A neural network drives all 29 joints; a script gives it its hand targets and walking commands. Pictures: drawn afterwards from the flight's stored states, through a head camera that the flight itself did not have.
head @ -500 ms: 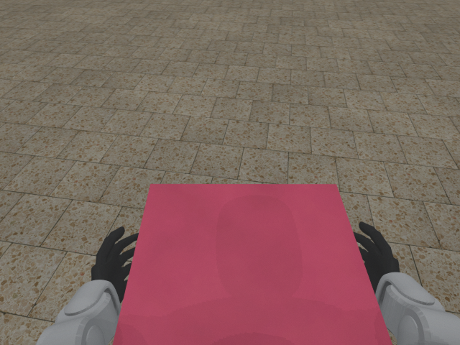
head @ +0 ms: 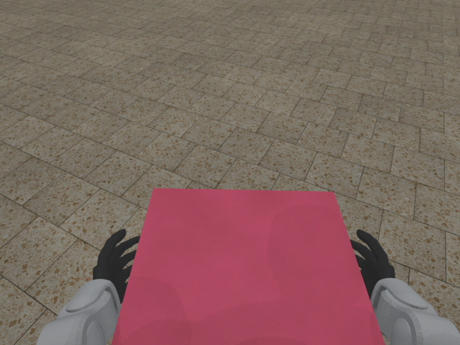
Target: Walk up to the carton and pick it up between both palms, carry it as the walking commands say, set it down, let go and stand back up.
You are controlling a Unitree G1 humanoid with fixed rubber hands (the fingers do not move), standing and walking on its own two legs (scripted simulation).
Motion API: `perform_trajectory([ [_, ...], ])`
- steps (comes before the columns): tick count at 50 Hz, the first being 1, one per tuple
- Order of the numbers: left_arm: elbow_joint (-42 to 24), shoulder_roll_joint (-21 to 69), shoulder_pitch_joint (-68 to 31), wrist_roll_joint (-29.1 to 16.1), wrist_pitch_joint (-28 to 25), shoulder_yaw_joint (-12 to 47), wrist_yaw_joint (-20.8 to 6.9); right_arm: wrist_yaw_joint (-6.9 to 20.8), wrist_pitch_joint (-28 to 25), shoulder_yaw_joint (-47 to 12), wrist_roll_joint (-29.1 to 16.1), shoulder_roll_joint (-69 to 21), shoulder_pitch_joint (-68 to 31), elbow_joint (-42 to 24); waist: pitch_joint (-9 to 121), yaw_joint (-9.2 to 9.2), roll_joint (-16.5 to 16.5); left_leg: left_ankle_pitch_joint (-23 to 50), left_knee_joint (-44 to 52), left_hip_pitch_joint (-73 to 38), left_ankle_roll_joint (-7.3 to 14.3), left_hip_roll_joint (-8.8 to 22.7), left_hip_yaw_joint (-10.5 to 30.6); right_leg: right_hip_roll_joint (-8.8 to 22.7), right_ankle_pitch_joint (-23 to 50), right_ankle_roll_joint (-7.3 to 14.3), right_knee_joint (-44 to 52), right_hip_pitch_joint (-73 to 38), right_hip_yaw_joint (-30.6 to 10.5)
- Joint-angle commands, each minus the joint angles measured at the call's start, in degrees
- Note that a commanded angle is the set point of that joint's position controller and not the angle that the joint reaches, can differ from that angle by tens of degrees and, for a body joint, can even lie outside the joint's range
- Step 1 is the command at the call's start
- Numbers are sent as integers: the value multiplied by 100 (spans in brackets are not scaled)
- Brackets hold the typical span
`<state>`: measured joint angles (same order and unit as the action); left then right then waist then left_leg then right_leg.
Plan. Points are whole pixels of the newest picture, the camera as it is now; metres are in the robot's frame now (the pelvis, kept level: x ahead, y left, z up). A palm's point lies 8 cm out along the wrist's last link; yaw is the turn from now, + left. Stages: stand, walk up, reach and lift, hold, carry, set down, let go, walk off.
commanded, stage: carry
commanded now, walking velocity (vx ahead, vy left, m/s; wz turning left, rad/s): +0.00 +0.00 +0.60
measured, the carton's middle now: (241, 294) +0.24 +0.00 +0.00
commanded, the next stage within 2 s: none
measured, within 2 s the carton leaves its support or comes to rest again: neither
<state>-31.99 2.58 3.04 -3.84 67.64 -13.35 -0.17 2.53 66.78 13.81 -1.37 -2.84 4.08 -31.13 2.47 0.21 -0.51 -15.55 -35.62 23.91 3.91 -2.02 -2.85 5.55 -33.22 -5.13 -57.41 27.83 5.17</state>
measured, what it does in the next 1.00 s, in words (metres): steps on the spot, turning left: right foot, then left foot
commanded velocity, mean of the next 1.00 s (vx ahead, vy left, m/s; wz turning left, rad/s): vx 0.00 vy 0.00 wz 0.60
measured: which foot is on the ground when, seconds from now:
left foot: down 0.00-0.18, up 0.20-0.54, down 0.56-0.96, up 0.98-1.00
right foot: up 0.00-0.14, down 0.16-0.56, up 0.58-0.94, down 0.96-1.00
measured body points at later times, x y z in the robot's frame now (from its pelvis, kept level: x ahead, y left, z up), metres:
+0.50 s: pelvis -0.04 +0.01 +0.01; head -0.04 -0.01 +0.46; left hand +0.12 +0.26 +0.11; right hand +0.25 -0.10 +0.09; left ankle -0.08 +0.13 -0.69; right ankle -0.03 -0.12 -0.73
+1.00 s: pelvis -0.09 +0.02 +0.01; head -0.09 -0.01 +0.45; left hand +0.02 +0.30 +0.10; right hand +0.21 -0.04 +0.08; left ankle -0.10 +0.13 -0.71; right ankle -0.06 -0.06 -0.73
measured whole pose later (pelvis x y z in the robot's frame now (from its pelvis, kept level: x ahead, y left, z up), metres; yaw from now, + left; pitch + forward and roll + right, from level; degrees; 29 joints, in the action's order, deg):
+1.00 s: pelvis -0.09 +0.02 +0.01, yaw +32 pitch +3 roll +1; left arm -31.1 3.3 3.9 -2.3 66.7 -11.6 -0.4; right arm 2.9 67.9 11.7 -1.1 1.4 4.2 -31.4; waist 6.1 -1.2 -2.6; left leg -19.5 -40.3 26.7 1.2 -4.3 1.2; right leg 1.1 -18.1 1.3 -32.4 17.1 6.3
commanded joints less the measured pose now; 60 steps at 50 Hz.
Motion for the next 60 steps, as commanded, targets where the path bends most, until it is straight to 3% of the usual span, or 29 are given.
perform_trajectory([
  [1,-1050,4350,-2087,-1174,-163,4906,-428,361,-93,-4767,-1292,-3937,-2090,-1307,1490,-167,-655,2557,1286,-1451,663,1575,1849,-165,118,36,435,-14,-219],
  [4,-1019,4151,-1873,-1088,-156,4783,-365,366,-63,-4817,-1322,-3771,-2004,-1302,1474,-168,-750,2045,1451,-1303,641,1499,2046,-374,236,93,1227,-425,-168],
  [7,-975,3994,-1677,-1030,-107,4642,-318,335,8,-4855,-1344,-3618,-2001,-1262,1494,-43,-660,1254,1382,-698,376,1157,1802,-429,865,180,2854,-1597,116],
  [8,-938,3939,-1632,-1008,-78,4581,-320,311,41,-4863,-1321,-3579,-1967,-1209,1409,-4,-401,685,1090,-89,189,958,1594,-21,1060,287,3504,-2237,-190],
  [9,-864,3818,-1575,-968,-46,4502,-327,295,75,-4856,-1277,-3563,-1922,-1146,1171,50,615,-105,242,987,-93,441,1075,1066,894,601,4198,-2722,-1249],
  [10,-646,3681,-1519,-907,-34,4399,-325,313,129,-4883,-1266,-3417,-2199,-1178,848,155,2147,-1492,-1729,1794,-315,-184,121,2773,2005,1454,4778,-2215,-2624],
  [11,-787,3764,-1689,-991,-14,4509,-335,337,116,-4875,-1328,-3490,-2372,-1119,597,100,1278,-1696,-3034,1673,-480,186,179,2731,2861,1663,4667,-1653,-2111],
  [12,-924,3776,-1863,-998,-10,4517,-350,349,93,-4922,-1434,-3644,-2540,-1109,566,81,807,-1360,-3557,1520,-488,269,355,2365,3120,1517,4523,-1396,-1529],
  [13,-1031,3812,-2035,-999,-28,4530,-363,340,69,-4958,-1462,-3766,-2681,-1143,517,44,661,-969,-3779,1496,-504,322,359,2027,3026,1301,4374,-1325,-954],
  [16,-1043,3691,-1988,-1011,-13,4532,-387,219,122,-4896,-1360,-3723,-2473,-1101,618,-27,919,-429,-3192,1355,-623,322,-133,1408,3585,844,3753,-1691,64],
  [20,-1026,3519,-1847,-1041,65,4451,-371,77,237,-4802,-1253,-3626,-2268,-1053,816,19,1401,-873,-2026,1010,-620,205,-598,1564,4602,888,3464,-2054,226],
  [25,-1114,3615,-1780,-1162,69,4567,-359,53,267,-4661,-1248,-3530,-2110,-1161,1038,76,1806,-1052,-231,186,-352,125,-697,1807,4939,619,2586,-2243,399],
  [27,-1169,3585,-1736,-1208,56,4676,-352,69,243,-4597,-1226,-3530,-1866,-1124,1195,-67,1119,345,1193,-1021,-274,133,-473,1500,4357,234,1496,-1580,664],
  [28,-1267,3556,-1810,-1250,64,4782,-337,89,219,-4526,-1187,-3497,-1641,-1073,1122,-175,176,2907,1080,-2123,-77,995,682,1141,2181,42,493,-139,571],
  [29,-1280,3617,-1761,-1297,112,4866,-344,86,216,-4429,-1088,-3346,-1420,-919,1211,-123,-1754,6588,701,-2755,571,2465,2667,264,-1198,-252,-661,1297,559],
  [30,-1157,3749,-1769,-1299,49,4886,-370,124,148,-4452,-1122,-3427,-1442,-976,1421,-103,-1581,8113,396,-2731,877,2474,2398,278,-1340,-201,-1433,1210,-155],
  [32,-1251,4276,-2180,-1493,-117,5176,-498,252,-39,-4505,-1187,-3850,-1851,-1153,1639,-153,-979,6003,440,-2169,737,1965,1572,322,-555,-149,-1550,893,-480],
  [34,-1345,4613,-2227,-1482,-306,5246,-563,374,-255,-4706,-1356,-4197,-2191,-1445,1643,-120,-931,4202,671,-1770,634,1575,1240,189,287,-56,-1279,521,-389],
  [37,-1175,4148,-1754,-1193,-269,5133,-472,379,-190,-4687,-1156,-3792,-1549,-1133,1500,-159,-901,3557,888,-1793,664,1520,1552,-37,277,30,-511,488,-272],
  [41,-1125,4044,-1737,-1115,-213,4950,-420,407,-122,-4821,-1248,-3637,-1824,-1298,1315,-156,-848,2864,1263,-1405,733,1516,1949,-314,305,107,427,16,-243],
  [46,-924,3833,-1635,-1035,-93,4654,-363,350,52,-4865,-1317,-3442,-2050,-1228,1311,-32,-714,2069,1282,-751,394,1153,1918,-599,757,225,2581,-1398,-72],
  [47,-886,3803,-1642,-1032,-59,4586,-364,324,90,-4862,-1311,-3422,-2070,-1175,1377,11,-515,1449,1118,-343,218,1001,1761,-372,1233,265,3320,-2070,-148],
  [48,-812,3713,-1654,-1028,-17,4501,-375,294,135,-4843,-1265,-3421,-2077,-1115,1200,19,263,556,534,502,-10,599,1374,477,1117,421,4005,-2621,-982],
  [49,-653,3600,-1613,-954,9,4424,-388,311,189,-4854,-1218,-3337,-2188,-1090,866,108,2099,-1139,-1029,1719,-298,-257,419,2212,1930,1157,4556,-2654,-2571],
  [50,-644,3671,-1687,-1008,38,4462,-394,334,205,-4872,-1274,-3313,-2574,-1151,591,85,1672,-1630,-2622,1565,-466,117,170,2566,2613,1550,4597,-1793,-2284],
  [51,-771,3729,-1883,-1035,48,4496,-408,350,200,-4915,-1396,-3505,-2767,-1122,452,57,979,-1367,-3274,1367,-489,205,407,2284,2662,1468,4609,-1335,-1880],
  [52,-917,3745,-2106,-1029,34,4494,-419,351,178,-4971,-1470,-3659,-2951,-1136,391,23,654,-1008,-3604,1283,-496,274,465,1980,2307,1261,4582,-1124,-1338],
  [55,-979,3632,-2237,-1051,29,4506,-442,263,222,-4850,-1361,-3687,-2730,-937,559,-36,796,-323,-3679,1313,-610,304,122,1368,2474,872,4027,-1517,-297],
  [60,-817,3512,-2103,-1118,133,4354,-461,99,352,-4677,-1227,-3664,-2568,-821,819,7,1316,-814,-2499,1255,-636,250,-411,1541,4524,905,3456,-2153,7],
])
